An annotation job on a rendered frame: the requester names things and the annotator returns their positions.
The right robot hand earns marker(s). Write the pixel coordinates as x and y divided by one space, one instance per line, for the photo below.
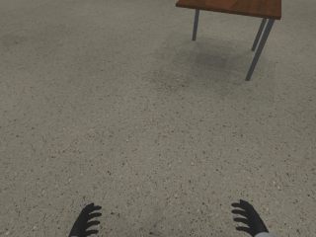
253 220

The left robot hand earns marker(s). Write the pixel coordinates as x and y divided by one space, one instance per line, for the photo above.
81 224

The table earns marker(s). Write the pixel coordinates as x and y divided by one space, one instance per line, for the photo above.
266 9

